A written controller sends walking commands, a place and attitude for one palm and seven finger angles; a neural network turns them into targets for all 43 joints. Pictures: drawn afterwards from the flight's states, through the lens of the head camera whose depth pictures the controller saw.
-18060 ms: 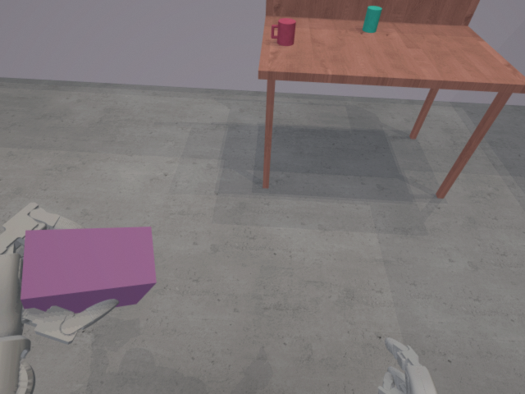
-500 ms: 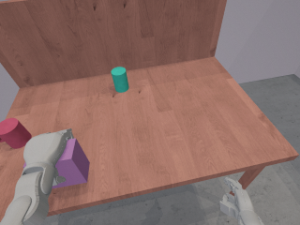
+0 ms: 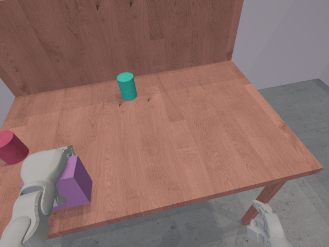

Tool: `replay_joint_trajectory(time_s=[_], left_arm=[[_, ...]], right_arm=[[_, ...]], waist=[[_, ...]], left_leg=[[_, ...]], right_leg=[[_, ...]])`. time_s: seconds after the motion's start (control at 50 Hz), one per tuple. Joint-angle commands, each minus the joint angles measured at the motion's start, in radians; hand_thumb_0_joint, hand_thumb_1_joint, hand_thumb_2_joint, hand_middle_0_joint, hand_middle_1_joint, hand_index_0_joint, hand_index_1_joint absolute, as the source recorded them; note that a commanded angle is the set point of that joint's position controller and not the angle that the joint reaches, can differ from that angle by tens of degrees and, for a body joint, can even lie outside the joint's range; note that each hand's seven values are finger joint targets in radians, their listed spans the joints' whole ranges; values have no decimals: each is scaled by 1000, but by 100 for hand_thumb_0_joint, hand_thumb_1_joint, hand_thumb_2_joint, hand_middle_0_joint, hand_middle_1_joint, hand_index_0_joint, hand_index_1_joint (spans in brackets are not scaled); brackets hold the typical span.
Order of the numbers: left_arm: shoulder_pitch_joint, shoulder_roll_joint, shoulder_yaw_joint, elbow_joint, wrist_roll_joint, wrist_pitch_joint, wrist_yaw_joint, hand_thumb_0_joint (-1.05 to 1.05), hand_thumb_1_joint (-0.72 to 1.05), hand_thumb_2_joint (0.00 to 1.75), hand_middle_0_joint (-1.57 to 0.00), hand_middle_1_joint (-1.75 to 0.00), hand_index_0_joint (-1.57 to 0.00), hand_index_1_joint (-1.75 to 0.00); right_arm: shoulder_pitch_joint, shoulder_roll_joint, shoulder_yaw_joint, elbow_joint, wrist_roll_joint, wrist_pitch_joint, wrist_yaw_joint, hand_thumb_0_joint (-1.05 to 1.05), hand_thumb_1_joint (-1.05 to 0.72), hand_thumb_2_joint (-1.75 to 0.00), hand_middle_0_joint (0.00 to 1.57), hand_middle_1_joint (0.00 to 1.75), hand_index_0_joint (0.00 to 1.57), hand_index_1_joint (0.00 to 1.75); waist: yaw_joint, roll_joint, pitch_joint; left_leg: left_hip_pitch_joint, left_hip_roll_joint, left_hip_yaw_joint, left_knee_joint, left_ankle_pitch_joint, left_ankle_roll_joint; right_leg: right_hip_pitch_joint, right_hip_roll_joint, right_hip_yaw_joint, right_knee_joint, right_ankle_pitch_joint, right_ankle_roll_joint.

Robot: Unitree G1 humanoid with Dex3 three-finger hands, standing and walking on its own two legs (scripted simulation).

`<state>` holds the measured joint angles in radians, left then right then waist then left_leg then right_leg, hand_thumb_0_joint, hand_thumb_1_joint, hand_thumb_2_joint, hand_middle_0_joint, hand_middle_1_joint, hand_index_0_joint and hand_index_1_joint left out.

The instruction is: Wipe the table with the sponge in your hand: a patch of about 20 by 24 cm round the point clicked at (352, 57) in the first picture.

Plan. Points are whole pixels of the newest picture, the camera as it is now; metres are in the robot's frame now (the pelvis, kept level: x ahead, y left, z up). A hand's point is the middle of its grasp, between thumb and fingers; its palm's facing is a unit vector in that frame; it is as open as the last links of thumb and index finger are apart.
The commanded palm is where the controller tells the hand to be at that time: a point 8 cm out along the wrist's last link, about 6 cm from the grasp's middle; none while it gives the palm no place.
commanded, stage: move the sponge above the wiping area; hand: left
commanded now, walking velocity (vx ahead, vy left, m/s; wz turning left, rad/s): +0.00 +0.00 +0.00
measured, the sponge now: (64, 188) +0.22 +0.31 +0.00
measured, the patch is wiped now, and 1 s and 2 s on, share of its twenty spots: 0.00 0.00 0.00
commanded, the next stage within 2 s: lower the sponge onto the table in 0.74 s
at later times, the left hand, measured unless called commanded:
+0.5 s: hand (57, 176) +0.24 +0.32 +0.04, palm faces -0.08 -0.05 -1.00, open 10.5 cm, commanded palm +0.22 +0.31 +0.10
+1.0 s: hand (54, 176) +0.23 +0.32 +0.04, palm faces -0.07 -0.06 -1.00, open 10.5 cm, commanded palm +0.21 +0.32 +0.10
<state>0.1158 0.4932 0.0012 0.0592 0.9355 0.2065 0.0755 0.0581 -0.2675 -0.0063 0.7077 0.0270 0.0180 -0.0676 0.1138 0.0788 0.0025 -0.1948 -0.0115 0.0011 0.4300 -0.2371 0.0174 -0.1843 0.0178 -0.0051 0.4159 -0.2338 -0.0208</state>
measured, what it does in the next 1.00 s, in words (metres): stands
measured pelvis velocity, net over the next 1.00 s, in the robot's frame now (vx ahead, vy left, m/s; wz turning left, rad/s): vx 0.00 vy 0.01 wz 0.00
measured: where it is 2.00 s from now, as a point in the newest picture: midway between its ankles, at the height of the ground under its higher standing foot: outside the picture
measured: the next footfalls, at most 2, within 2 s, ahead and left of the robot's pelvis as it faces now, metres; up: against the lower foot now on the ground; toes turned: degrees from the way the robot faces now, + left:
none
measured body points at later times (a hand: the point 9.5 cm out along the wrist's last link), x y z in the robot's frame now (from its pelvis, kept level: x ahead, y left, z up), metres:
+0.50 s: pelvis +0.00 +0.01 +0.00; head +0.02 -0.02 +0.45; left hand +0.24 +0.32 +0.09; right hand +0.22 -0.22 -0.10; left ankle -0.01 +0.11 -0.74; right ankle -0.01 -0.11 -0.74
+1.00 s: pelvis +0.00 +0.01 +0.00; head +0.02 -0.02 +0.45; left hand +0.23 +0.32 +0.10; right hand +0.23 -0.21 -0.10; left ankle -0.01 +0.11 -0.74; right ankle -0.01 -0.11 -0.74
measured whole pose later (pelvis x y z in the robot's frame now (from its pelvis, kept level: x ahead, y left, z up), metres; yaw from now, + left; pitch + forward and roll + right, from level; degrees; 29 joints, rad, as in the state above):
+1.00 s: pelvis +0.00 +0.01 +0.00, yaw +0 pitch +1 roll +0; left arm 0.11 0.50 0.02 0.09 0.94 0.17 0.10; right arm 0.06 -0.26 -0.01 0.71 0.03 0.02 -0.06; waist 0.11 0.07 -0.01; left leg -0.21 -0.02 0.00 0.44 -0.25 0.03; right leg -0.20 0.01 0.00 0.42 -0.24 -0.01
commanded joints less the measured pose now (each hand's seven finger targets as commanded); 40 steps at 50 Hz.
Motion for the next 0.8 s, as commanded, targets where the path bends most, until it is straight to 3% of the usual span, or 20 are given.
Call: replay_joint_trajectory(time_s=[0.0, 0.1, 0.12, 0.14, 0.22, 0.3, 0.32, 0.38, 0.42, 0.44, 0.48, 0.5, 0.52, 0.58, 0.62, 0.64, 0.7, 0.72, 0.76, 0.78], left_arm=[[-244, 249, 153, -165, 28, -22, 53, 0, 10, 130, -120, -160, -120, -160], [-231, 242, 156, -142, 27, -35, 64, 0, 10, 130, -120, -160, -120, -160], [-232, 297, 207, -144, 24, -35, 68, 0, 10, 130, -120, -160, -120, -160], [-233, 252, 169, -140, 27, -34, 66, 0, 10, 130, -120, -160, -120, -160], [-218, 288, 201, -123, 22, -34, 69, 0, 10, 130, -120, -160, -120, -160], [-223, 231, 146, -140, 18, -53, 67, 0, 10, 130, -120, -160, -120, -160], [-246, 278, 184, -157, 17, -56, 70, 0, 10, 130, -120, -160, -120, -160], [-246, 235, 148, -136, 30, -58, 74, 0, 10, 130, -120, -160, -120, -160], [-262, 282, 186, -159, 27, -53, 82, 0, 10, 130, -120, -160, -120, -160], [-285, 238, 146, -146, 32, -48, 81, 0, 10, 130, -120, -160, -120, -160], [-259, 263, 174, -117, 37, -39, 86, 0, 10, 130, -120, -160, -120, -160], [-268, 231, 140, -138, 33, -39, 84, 0, 10, 130, -120, -160, -120, -160], [-249, 287, 198, -154, 28, -34, 87, 0, 10, 130, -120, -160, -120, -160], [-199, 229, 149, -138, 30, -17, 77, 0, 10, 130, -120, -160, -120, -160], [-196, 276, 193, -132, 17, -4, 73, 0, 10, 130, -120, -160, -120, -160], [-223, 228, 145, -131, 21, 0, 64, 0, 10, 130, -120, -160, -120, -160], [-250, 212, 116, -148, 24, -11, 56, 0, 10, 130, -120, -160, -120, -160], [-255, 267, 164, -161, 21, -15, 59, 0, 10, 130, -120, -160, -120, -160], [-263, 220, 125, -160, 32, -30, 58, 0, 10, 130, -120, -160, -120, -160], [-271, 245, 145, -156, 37, -37, 60, 0, 10, 130, -120, -160, -120, -160]], right_arm=[[-153, -111, -38, -160, 3, -56, -14, 0, -90, -90, 20, 30, 20, 30], [-143, -110, -41, -157, 3, -59, -14, 0, -90, -90, 20, 30, 20, 30], [-148, -117, -41, -155, 6, -60, -14, 0, -90, -90, 20, 30, 20, 30], [-150, -109, -37, -162, 5, -61, -14, 0, -90, -90, 20, 30, 20, 30], [-146, -118, -42, -159, 6, -56, -12, 0, -90, -90, 20, 30, 20, 30], [-135, -109, -47, -163, 5, -62, -12, 0, -90, -90, 20, 30, 20, 30], [-138, -114, -45, -162, 6, -64, -14, 0, -90, -90, 20, 30, 20, 30], [-134, -109, -44, -158, 3, -65, -11, 0, -90, -90, 20, 30, 20, 30], [-141, -115, -44, -161, 6, -62, -12, 0, -90, -90, 20, 30, 20, 30], [-140, -105, -39, -162, 5, -63, -14, 0, -90, -90, 20, 30, 20, 30], [-138, -113, -44, -150, 5, -60, -13, 0, -90, -90, 20, 30, 20, 30], [-136, -108, -45, -157, 6, -59, -12, 0, -90, -90, 20, 30, 20, 30], [-144, -114, -45, -157, 9, -59, -10, 0, -90, -90, 20, 30, 20, 30], [-148, -108, -40, -162, 6, -54, -3, 0, -90, -90, 20, 30, 20, 30], [-153, -117, -39, -160, 10, -48, -3, 0, -90, -90, 20, 30, 20, 30], [-156, -108, -30, -165, 9, -45, -4, 0, -90, -90, 20, 30, 20, 30], [-147, -107, -38, -166, 7, -48, -6, 0, -90, -90, 20, 30, 20, 30], [-149, -112, -35, -167, 8, -51, -9, 0, -90, -90, 20, 30, 20, 30], [-140, -102, -37, -166, 5, -55, -11, 0, -90, -90, 20, 30, 20, 30], [-137, -108, -40, -157, 2, -55, -11, 0, -90, -90, 20, 30, 20, 30]], waist=[[-6, -30, -213], [-5, -21, -223], [-2, -16, -221], [-1, -16, -234], [0, -10, -208], [-8, -4, -239], [-9, 6, -231], [-7, -17, -226], [-4, 7, -226], [-10, -4, -237], [0, -19, -239], [-10, 0, -236], [1, 10, -245], [4, -8, -232], [2, -18, -205], [-3, -32, -211], [-12, -13, -216], [-6, 9, -220], [-11, -5, -231], [-8, -8, -241]], left_leg=[[76, -14, -59, -21, 258, 18], [74, -15, -55, -12, 277, 19], [73, -17, -64, -13, 260, 18], [68, -20, -56, -12, 275, 20], [58, -18, -64, -12, 262, 17], [79, -13, -60, -4, 280, 21], [79, -12, -69, -7, 262, 19], [76, -10, -73, -9, 282, 15], [79, -8, -78, -15, 266, 13], [74, -9, -74, -17, 267, 14], [76, -9, -71, -15, 281, 11], [78, -5, -66, -16, 289, 10], [85, -5, -78, -20, 288, 7], [79, -5, -78, -20, 316, 5], [66, -6, -78, -28, 274, 7], [60, -8, -73, -31, 273, 10], [80, -4, -69, -24, 272, 13], [84, -5, -80, -30, 259, 11], [92, -3, -74, -21, 287, 13], [101, -7, -73, -14, 297, 12]], right_leg=[[29, -7, 82, -47, 213, -52], [32, -8, 79, -38, 245, -52], [30, 1, 100, -41, 224, -59], [38, -5, 74, -31, 244, -54], [25, -2, 90, -35, 229, -57], [21, -8, 68, -31, 236, -49], [14, 1, 85, -36, 212, -56], [4, -3, 64, -33, 218, -52], [8, 2, 80, -34, 197, -57], [8, -1, 56, -30, 194, -52], [15, -2, 62, -32, 210, -53], [15, -6, 57, -30, 222, -51], [27, 3, 78, -29, 212, -60], [27, -4, 59, -28, 235, -54], [27, 2, 78, -38, 211, -57], [29, -3, 53, -35, 211, -51], [14, -6, 55, -42, 206, -48], [18, 4, 72, -43, 187, -56], [13, -2, 52, -39, 203, -51], [13, 0, 63, -42, 219, -53]])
